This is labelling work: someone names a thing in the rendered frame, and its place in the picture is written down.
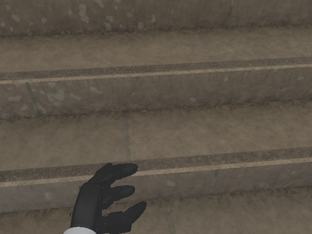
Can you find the robot left hand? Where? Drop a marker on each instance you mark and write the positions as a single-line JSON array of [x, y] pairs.
[[97, 195]]

